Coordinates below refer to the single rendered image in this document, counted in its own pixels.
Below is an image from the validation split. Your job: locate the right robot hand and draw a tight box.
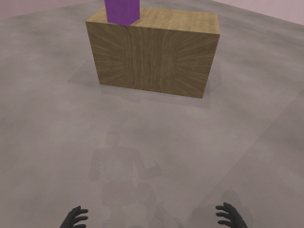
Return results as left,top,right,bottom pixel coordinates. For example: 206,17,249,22
216,202,248,228

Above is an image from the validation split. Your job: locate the pedestal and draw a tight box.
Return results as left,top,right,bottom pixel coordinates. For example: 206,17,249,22
85,6,220,99

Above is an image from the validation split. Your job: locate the left robot hand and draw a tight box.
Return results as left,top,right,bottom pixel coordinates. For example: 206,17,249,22
60,206,88,228

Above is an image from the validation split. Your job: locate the carton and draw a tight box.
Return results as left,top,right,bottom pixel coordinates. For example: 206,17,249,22
104,0,141,27

